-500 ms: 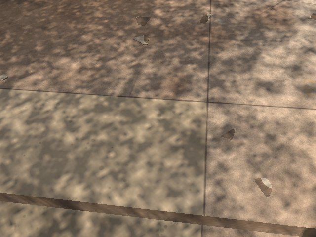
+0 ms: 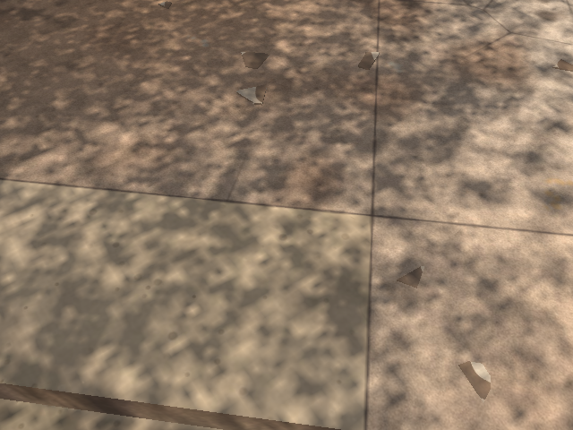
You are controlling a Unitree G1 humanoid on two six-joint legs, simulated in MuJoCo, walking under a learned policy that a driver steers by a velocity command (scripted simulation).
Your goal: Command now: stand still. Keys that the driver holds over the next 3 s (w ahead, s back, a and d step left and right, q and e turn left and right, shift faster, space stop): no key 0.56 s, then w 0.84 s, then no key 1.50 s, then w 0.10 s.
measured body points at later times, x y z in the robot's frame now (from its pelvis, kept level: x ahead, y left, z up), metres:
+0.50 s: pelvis -0.02 +0.01 +0.00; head -0.01 +0.00 +0.45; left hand -0.01 +0.25 -0.15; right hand +0.06 -0.25 -0.15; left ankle +0.01 +0.10 -0.74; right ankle -0.07 -0.08 -0.74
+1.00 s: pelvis +0.09 +0.08 -0.01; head +0.11 +0.10 +0.44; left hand +0.06 +0.35 -0.17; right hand +0.20 -0.20 -0.13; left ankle +0.14 +0.18 -0.74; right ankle -0.06 -0.07 -0.68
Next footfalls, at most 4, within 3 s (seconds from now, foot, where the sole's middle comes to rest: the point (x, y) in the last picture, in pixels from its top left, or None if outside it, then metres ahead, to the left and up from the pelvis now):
0.94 left None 0.17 0.18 -0.77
1.56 right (333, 343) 0.66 -0.08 -0.67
2.10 left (231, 349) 0.64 0.16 -0.67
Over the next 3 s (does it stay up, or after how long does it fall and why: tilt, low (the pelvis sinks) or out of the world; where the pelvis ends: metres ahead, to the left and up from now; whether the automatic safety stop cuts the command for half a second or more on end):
stays up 0.61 0.02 0.11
